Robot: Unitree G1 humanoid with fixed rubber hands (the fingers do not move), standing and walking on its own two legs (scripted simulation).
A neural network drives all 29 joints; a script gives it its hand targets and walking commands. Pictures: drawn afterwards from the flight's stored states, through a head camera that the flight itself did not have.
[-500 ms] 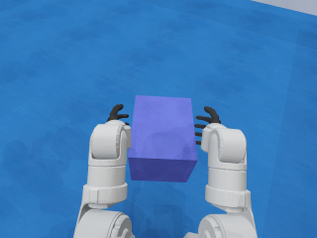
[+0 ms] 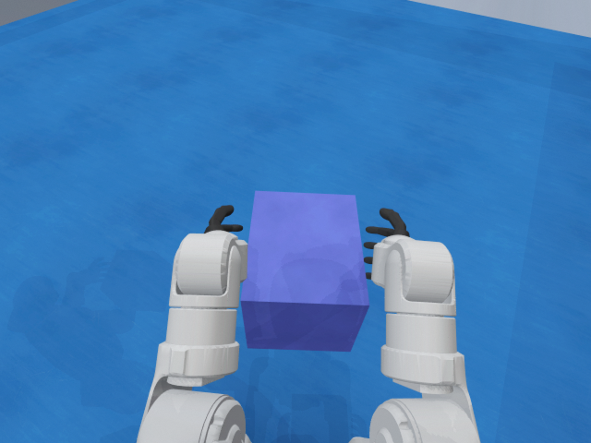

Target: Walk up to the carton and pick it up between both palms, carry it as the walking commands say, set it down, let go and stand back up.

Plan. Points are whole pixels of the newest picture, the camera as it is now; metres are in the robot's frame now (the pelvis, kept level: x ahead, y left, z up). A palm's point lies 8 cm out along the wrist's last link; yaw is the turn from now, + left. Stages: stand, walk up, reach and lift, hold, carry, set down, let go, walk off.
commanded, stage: carry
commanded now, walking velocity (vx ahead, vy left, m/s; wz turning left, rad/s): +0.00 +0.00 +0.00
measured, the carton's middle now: (302, 270) +0.35 +0.01 +0.01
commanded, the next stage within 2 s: hold in 1.74 s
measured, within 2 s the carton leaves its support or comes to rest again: neither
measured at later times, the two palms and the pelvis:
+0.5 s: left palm (219, 237) +0.34 +0.12 +0.10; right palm (390, 240) +0.34 -0.11 +0.10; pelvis +0.03 +0.00 +0.00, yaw +0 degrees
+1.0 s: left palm (218, 237) +0.34 +0.12 +0.09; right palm (388, 239) +0.35 -0.11 +0.10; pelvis +0.02 +0.00 +0.00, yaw +0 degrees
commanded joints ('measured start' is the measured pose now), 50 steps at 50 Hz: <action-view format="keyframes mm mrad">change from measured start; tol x32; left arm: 1 -601 -1080 -501 -36 -572 -53 -415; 50 -543 -1049 -539 -135 -558 -165 -392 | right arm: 1 -570 1092 505 12 483 -28 401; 50 -479 1037 524 -56 462 -145 397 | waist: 1 -9 78 -450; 50 -3 70 -538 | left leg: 1 140 74 -86 -234 -134 41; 50 220 104 -53 -128 169 48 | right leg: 1 66 -32 49 -120 -153 -69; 50 127 -58 70 -71 108 -57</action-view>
